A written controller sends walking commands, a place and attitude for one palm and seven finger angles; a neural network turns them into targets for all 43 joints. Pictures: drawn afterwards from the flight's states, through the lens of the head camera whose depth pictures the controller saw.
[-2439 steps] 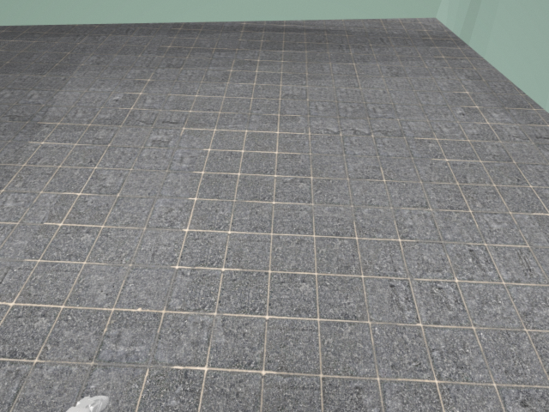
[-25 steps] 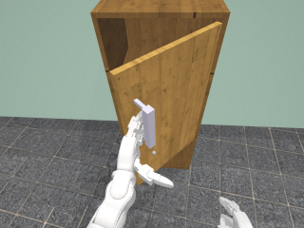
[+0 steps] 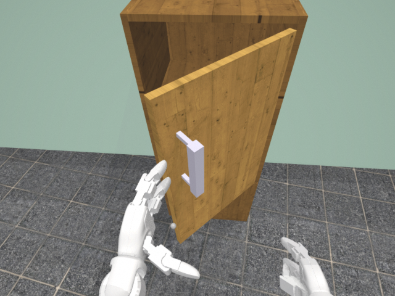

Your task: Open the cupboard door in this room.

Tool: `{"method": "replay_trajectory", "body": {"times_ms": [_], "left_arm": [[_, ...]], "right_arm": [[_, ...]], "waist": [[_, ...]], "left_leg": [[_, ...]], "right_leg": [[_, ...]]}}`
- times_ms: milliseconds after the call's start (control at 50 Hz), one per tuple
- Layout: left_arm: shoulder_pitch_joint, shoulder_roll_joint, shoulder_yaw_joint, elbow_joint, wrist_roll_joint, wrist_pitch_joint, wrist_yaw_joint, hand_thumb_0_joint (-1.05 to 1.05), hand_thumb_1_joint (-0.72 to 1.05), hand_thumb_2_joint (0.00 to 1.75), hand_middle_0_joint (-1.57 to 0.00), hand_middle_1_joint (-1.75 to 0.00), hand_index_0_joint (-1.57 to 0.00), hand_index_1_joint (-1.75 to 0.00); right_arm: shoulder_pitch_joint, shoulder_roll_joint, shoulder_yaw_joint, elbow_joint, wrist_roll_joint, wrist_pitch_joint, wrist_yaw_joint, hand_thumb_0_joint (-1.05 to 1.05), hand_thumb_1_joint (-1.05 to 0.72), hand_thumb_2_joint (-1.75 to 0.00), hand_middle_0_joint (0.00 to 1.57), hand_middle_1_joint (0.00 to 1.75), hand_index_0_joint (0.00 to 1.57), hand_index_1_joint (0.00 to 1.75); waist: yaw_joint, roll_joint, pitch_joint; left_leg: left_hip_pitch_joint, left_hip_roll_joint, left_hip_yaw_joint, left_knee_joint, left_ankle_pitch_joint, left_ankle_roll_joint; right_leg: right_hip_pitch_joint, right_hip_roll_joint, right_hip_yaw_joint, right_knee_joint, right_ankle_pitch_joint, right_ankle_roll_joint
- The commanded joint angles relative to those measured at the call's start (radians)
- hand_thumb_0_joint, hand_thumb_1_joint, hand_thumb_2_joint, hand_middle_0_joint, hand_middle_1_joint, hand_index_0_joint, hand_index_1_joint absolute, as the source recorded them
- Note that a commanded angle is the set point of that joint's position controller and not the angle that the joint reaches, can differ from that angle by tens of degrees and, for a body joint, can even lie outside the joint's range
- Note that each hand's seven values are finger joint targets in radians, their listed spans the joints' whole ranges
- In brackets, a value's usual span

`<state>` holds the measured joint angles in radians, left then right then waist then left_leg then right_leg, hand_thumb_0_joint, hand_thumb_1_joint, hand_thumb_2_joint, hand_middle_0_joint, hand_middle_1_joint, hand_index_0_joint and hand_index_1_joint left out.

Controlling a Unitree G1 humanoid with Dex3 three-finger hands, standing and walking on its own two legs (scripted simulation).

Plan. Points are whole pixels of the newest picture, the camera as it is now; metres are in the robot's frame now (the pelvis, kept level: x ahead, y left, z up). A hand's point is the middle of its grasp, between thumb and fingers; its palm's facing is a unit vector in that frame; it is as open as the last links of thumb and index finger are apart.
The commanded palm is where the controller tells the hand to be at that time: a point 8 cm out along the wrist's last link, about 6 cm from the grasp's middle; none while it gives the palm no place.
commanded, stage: slide the hand sideways off the handle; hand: left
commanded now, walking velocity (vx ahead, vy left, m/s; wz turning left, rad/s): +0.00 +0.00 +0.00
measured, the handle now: (189, 165) +0.36 +0.04 +0.09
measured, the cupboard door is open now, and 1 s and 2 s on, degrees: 45 45 45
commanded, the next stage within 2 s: draw the hand back to the body in 0.36 s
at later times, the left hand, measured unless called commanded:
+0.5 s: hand (155, 242) +0.20 +0.08 +0.09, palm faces -0.08 -1.00 -0.01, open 16.3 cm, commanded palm +0.17 +0.15 +0.09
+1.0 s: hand (103, 235) +0.19 +0.15 +0.13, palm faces -0.01 -0.99 -0.11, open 16.1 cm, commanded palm +0.16 +0.21 +0.15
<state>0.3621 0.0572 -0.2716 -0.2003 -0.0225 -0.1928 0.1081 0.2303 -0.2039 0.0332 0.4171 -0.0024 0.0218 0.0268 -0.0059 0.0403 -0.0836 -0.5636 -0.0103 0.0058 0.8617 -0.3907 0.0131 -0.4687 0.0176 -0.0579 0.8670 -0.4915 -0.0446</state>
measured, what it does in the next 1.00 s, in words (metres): stands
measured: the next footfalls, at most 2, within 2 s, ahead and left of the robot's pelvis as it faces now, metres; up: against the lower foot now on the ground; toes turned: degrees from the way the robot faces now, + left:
none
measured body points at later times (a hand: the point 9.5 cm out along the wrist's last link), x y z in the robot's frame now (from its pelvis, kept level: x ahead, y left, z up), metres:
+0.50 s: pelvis +0.01 -0.01 -0.01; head +0.02 -0.03 +0.44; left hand +0.20 +0.14 +0.09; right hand +0.18 -0.24 -0.08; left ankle +0.03 +0.11 -0.70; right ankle -0.03 -0.09 -0.70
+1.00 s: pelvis +0.01 +0.00 +0.01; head +0.00 -0.02 +0.46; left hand +0.19 +0.21 +0.14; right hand +0.20 -0.21 -0.05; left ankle +0.03 +0.11 -0.70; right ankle -0.03 -0.09 -0.70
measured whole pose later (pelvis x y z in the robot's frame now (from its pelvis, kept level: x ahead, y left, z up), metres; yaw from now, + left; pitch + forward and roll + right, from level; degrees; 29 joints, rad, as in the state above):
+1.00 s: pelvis +0.01 +0.00 +0.01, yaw +1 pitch +3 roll -1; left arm 0.55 0.24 0.05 -0.44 -0.21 -0.09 -0.13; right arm 0.27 -0.23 0.04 0.45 0.04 -0.11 -0.06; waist 0.03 0.06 -0.11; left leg -0.49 -0.01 -0.01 0.82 -0.38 0.01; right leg -0.38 0.03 -0.07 0.79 -0.47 -0.04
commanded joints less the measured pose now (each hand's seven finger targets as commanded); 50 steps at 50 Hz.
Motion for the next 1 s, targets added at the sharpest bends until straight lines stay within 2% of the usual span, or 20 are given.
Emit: {"method": "replay_trajectory", "body": {"times_ms": [0,40,160,180,200,260,300,380,400,420,460,520,540,600,700,840,880,940,960,980], "left_arm": [[-0.056,0.014,0.034,-0.270,-0.016,-0.076,-0.034,0.00,-0.50,0.30,-0.15,-0.30,-0.15,-0.30],[-0.017,0.005,0.028,-0.303,-0.027,-0.081,-0.050,0.00,-0.50,0.30,-0.15,-0.30,-0.15,-0.30],[0.065,0.076,0.118,-0.308,-0.058,-0.086,-0.094,0.00,-0.50,0.30,-0.15,-0.30,-0.15,-0.30],[0.055,0.073,0.115,-0.328,-0.062,-0.091,-0.103,0.00,-0.50,0.30,-0.15,-0.30,-0.15,-0.30],[0.067,0.097,0.141,-0.327,-0.067,-0.095,-0.105,0.00,-0.50,0.30,-0.15,-0.30,-0.15,-0.30],[0.103,0.083,0.132,-0.361,-0.088,-0.111,-0.131,0.00,-0.50,0.30,-0.15,-0.30,-0.15,-0.30],[0.167,0.109,0.170,-0.344,-0.103,-0.114,-0.145,0.00,-0.50,0.30,-0.15,-0.30,-0.15,-0.30],[0.134,0.094,0.145,-0.362,-0.111,-0.122,-0.167,0.00,-0.50,0.30,-0.15,-0.30,-0.15,-0.30],[0.137,0.111,0.160,-0.352,-0.108,-0.123,-0.165,0.00,-0.50,0.30,-0.15,-0.30,-0.15,-0.30],[0.139,0.096,0.149,-0.357,-0.108,-0.125,-0.167,0.00,-0.50,0.30,-0.15,-0.30,-0.15,-0.30],[0.126,0.128,0.178,-0.380,-0.108,-0.127,-0.162,0.00,-0.50,0.30,-0.15,-0.30,-0.15,-0.30],[0.146,0.171,0.233,-0.415,-0.116,-0.114,-0.153,0.00,-0.50,0.30,-0.15,-0.30,-0.15,-0.30],[0.171,0.175,0.257,-0.398,-0.126,-0.105,-0.153,0.00,-0.50,0.30,-0.15,-0.30,-0.15,-0.30],[0.160,0.181,0.279,-0.385,-0.153,-0.082,-0.172,0.00,-0.50,0.30,-0.15,-0.30,-0.15,-0.30],[0.120,0.190,0.275,-0.407,-0.180,-0.044,-0.216,0.00,-0.50,0.30,-0.15,-0.30,-0.15,-0.30],[0.136,0.238,0.360,-0.445,-0.207,0.007,-0.236,0.00,-0.50,0.30,-0.15,-0.30,-0.15,-0.30],[0.136,0.250,0.389,-0.449,-0.221,0.018,-0.244,0.00,-0.43,0.33,-0.15,-0.30,-0.15,-0.30],[0.129,0.265,0.414,-0.470,-0.237,0.030,-0.262,0.00,-0.32,0.37,-0.16,-0.30,-0.16,-0.30],[0.120,0.384,0.419,-0.562,-0.106,0.037,-0.152,0.00,-0.29,0.39,-0.16,-0.30,-0.16,-0.30],[0.169,0.307,0.391,-0.513,-0.096,0.057,-0.105,0.00,-0.26,0.40,-0.16,-0.30,-0.16,-0.30]], "right_arm": [[-0.067,-0.099,-0.038,-0.170,0.008,-0.069,-0.014,0.00,-0.90,-0.90,0.20,0.30,0.20,0.30],[-0.064,-0.096,-0.038,-0.181,0.009,-0.077,-0.014,0.00,-0.90,-0.90,0.20,0.30,0.20,0.30],[-0.049,-0.106,-0.038,-0.181,0.010,-0.090,-0.027,0.00,-0.90,-0.90,0.20,0.30,0.20,0.30],[-0.054,-0.104,-0.038,-0.185,0.010,-0.094,-0.030,0.00,-0.90,-0.90,0.20,0.30,0.20,0.30],[-0.049,-0.107,-0.040,-0.182,0.012,-0.098,-0.032,0.00,-0.90,-0.90,0.20,0.30,0.20,0.30],[-0.040,-0.106,-0.041,-0.186,0.016,-0.115,-0.034,0.00,-0.90,-0.90,0.20,0.30,0.20,0.30],[-0.036,-0.109,-0.046,-0.183,0.018,-0.122,-0.038,0.00,-0.90,-0.90,0.20,0.30,0.20,0.30],[-0.029,-0.113,-0.047,-0.184,0.019,-0.138,-0.042,0.00,-0.90,-0.90,0.20,0.30,0.20,0.30],[-0.026,-0.116,-0.050,-0.178,0.018,-0.140,-0.044,0.00,-0.90,-0.90,0.20,0.30,0.20,0.30],[-0.029,-0.114,-0.049,-0.183,0.019,-0.143,-0.043,0.00,-0.90,-0.90,0.20,0.30,0.20,0.30],[-0.024,-0.115,-0.051,-0.182,0.021,-0.145,-0.045,0.00,-0.90,-0.90,0.20,0.30,0.20,0.30],[-0.035,-0.107,-0.045,-0.185,0.025,-0.145,-0.049,0.00,-0.90,-0.90,0.20,0.30,0.20,0.30],[-0.037,-0.103,-0.046,-0.182,0.029,-0.143,-0.052,0.00,-0.90,-0.90,0.20,0.30,0.20,0.30],[-0.053,-0.110,-0.042,-0.175,0.035,-0.149,-0.063,0.00,-0.90,-0.90,0.20,0.30,0.20,0.30],[-0.061,-0.124,-0.033,-0.163,0.043,-0.174,-0.075,0.00,-0.90,-0.90,0.20,0.30,0.20,0.30],[-0.067,-0.122,-0.029,-0.153,0.046,-0.195,-0.081,0.00,-0.90,-0.90,0.20,0.30,0.20,0.30],[-0.072,-0.124,-0.027,-0.148,0.048,-0.199,-0.085,0.00,-0.90,-0.90,0.20,0.30,0.20,0.30],[-0.075,-0.124,-0.024,-0.138,0.052,-0.210,-0.088,0.00,-0.90,-0.90,0.20,0.30,0.20,0.30],[-0.086,-0.115,-0.024,-0.139,0.038,-0.193,-0.114,0.00,-0.90,-0.90,0.20,0.30,0.20,0.30],[-0.083,-0.099,-0.015,-0.129,0.031,-0.185,-0.123,0.00,-0.90,-0.90,0.20,0.30,0.20,0.30]], "waist": [[-0.013,-0.086,-0.143],[-0.010,-0.068,-0.154],[-0.011,-0.117,-0.133],[-0.011,-0.088,-0.135],[-0.008,-0.097,-0.134],[-0.008,-0.055,-0.155],[-0.004,-0.102,-0.154],[-0.023,-0.088,-0.131],[-0.022,-0.114,-0.136],[-0.018,-0.098,-0.135],[-0.014,-0.076,-0.150],[0.009,-0.048,-0.170],[0.013,-0.070,-0.159],[0.008,-0.102,-0.126],[0.002,-0.056,-0.086],[0.024,-0.043,-0.091],[0.028,-0.048,-0.089],[0.033,-0.003,-0.090],[0.068,-0.009,-0.064],[0.046,-0.021,-0.013]], "left_leg": [[0.151,-0.002,-0.035,-0.085,0.181,0.021],[0.150,-0.003,-0.035,-0.080,0.194,0.020],[0.090,-0.010,-0.031,-0.054,0.168,0.019],[0.090,-0.011,-0.029,-0.051,0.162,0.019],[0.083,-0.011,-0.031,-0.046,0.163,0.019],[0.092,-0.012,-0.030,-0.039,0.176,0.018],[0.069,-0.011,-0.034,-0.029,0.178,0.018],[0.054,-0.014,-0.035,-0.014,0.155,0.018],[0.046,-0.012,-0.038,-0.010,0.156,0.019],[0.042,-0.015,-0.036,-0.010,0.150,0.018],[0.055,-0.013,-0.035,-0.013,0.151,0.019],[0.069,-0.015,-0.029,-0.028,0.168,0.021],[0.071,-0.012,-0.027,-0.033,0.166,0.020],[0.070,-0.011,-0.030,-0.041,0.148,0.020],[0.116,-0.008,-0.038,-0.082,0.134,0.023],[0.170,-0.006,-0.042,-0.127,0.172,0.024],[0.178,-0.007,-0.041,-0.135,0.173,0.023],[0.209,-0.006,-0.045,-0.151,0.202,0.021],[0.225,0.007,-0.037,-0.186,0.204,0.019],[0.246,0.005,-0.033,-0.197,0.184,0.018]], "right_leg": [[-0.029,0.000,0.038,-0.148,0.348,0.024],[-0.031,-0.001,0.032,-0.134,0.367,0.025],[-0.022,-0.013,0.062,-0.141,0.405,0.046],[-0.029,-0.015,0.066,-0.141,0.394,0.047],[-0.022,-0.016,0.070,-0.143,0.385,0.046],[-0.028,-0.016,0.067,-0.131,0.412,0.048],[-0.011,-0.021,0.080,-0.136,0.441,0.057],[-0.052,-0.025,0.084,-0.134,0.417,0.064],[-0.042,-0.025,0.090,-0.136,0.406,0.063],[-0.045,-0.027,0.093,-0.136,0.395,0.062],[-0.051,-0.024,0.089,-0.134,0.382,0.057],[-0.007,-0.025,0.093,-0.142,0.395,0.053],[-0.005,-0.021,0.089,-0.149,0.398,0.055],[0.002,-0.025,0.102,-0.186,0.371,0.064],[-0.016,-0.013,0.074,-0.214,0.295,0.052],[0.013,0.001,0.032,-0.218,0.325,0.043],[0.022,0.004,0.030,-0.228,0.322,0.043],[0.035,0.006,0.017,-0.228,0.347,0.037],[0.040,-0.022,0.076,-0.307,0.337,0.028],[0.027,-0.026,0.072,-0.343,0.292,0.028]]}}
